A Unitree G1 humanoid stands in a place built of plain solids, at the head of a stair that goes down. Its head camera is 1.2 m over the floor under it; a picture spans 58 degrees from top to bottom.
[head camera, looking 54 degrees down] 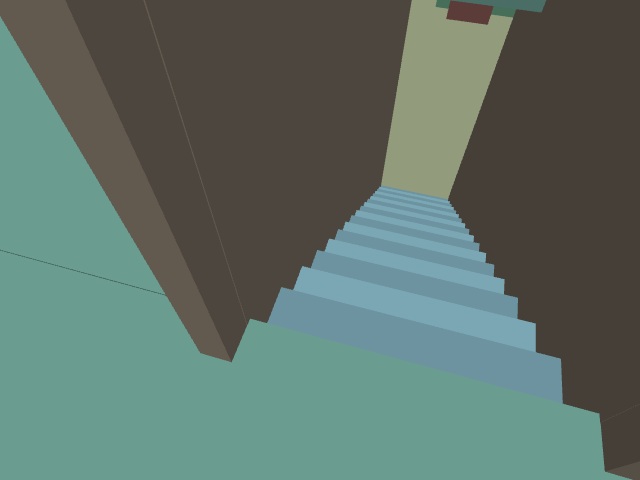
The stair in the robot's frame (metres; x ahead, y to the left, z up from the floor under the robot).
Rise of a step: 0.21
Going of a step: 0.24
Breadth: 0.99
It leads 16 degrees to the right of straight ahead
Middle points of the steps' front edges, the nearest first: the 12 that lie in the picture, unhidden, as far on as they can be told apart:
0.44 -0.27 0.00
0.67 -0.33 -0.21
0.90 -0.40 -0.41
1.12 -0.46 -0.62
1.35 -0.53 -0.83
1.58 -0.59 -1.04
1.81 -0.66 -1.24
2.03 -0.73 -1.45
2.26 -0.79 -1.66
2.49 -0.86 -1.87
2.71 -0.92 -2.07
2.94 -0.99 -2.28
